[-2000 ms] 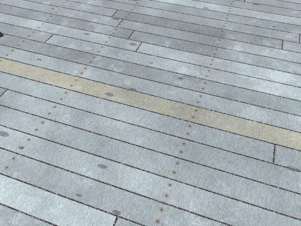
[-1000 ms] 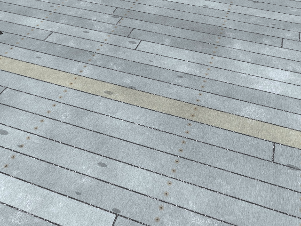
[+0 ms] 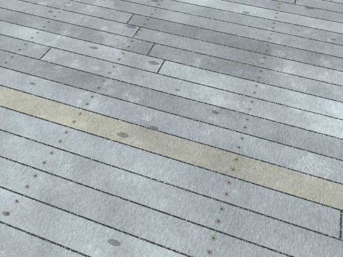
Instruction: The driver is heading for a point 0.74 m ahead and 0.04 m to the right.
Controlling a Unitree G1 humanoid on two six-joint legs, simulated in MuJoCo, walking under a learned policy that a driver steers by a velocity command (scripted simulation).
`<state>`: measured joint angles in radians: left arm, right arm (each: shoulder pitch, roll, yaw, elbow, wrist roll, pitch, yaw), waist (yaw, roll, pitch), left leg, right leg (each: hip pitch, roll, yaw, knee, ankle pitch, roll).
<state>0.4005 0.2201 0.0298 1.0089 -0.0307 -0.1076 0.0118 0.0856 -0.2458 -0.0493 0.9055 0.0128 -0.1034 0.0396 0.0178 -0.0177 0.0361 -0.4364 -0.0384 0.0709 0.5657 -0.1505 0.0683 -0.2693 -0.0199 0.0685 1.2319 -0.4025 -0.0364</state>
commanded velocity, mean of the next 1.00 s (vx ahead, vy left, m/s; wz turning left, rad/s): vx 0.21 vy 0.00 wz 0.00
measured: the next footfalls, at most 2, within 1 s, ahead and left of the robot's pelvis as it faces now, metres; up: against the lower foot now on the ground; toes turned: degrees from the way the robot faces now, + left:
right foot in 0.40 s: +0.41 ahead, -0.15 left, +0.00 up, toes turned -1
left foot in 0.72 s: +0.35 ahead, +0.09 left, +0.00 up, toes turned +1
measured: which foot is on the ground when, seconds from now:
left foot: down 0.00-0.42, up 0.44-0.70, down 0.72-1.00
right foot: up 0.00-0.38, down 0.40-1.00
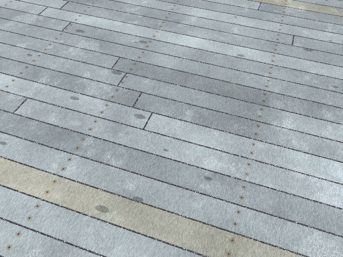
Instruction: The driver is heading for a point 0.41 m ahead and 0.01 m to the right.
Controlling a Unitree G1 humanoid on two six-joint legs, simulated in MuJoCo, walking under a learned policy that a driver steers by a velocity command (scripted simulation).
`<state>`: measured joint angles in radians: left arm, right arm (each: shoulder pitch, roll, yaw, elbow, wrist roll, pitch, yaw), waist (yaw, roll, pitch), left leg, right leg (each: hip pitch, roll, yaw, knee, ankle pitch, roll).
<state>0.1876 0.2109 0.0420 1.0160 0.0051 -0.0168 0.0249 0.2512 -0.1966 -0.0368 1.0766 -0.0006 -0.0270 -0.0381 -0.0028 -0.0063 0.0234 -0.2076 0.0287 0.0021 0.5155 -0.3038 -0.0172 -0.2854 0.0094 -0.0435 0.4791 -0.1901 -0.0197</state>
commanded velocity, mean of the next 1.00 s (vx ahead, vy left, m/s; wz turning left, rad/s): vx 0.24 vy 0.00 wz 0.00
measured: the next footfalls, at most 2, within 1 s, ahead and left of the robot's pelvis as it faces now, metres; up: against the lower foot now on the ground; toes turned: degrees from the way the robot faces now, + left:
left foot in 0.88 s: +0.45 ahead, +0.11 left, +0.00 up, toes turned +2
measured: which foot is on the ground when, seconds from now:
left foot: down 0.00-0.46, up 0.48-0.86, down 0.88-1.00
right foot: down 0.00-0.90, up 0.92-1.00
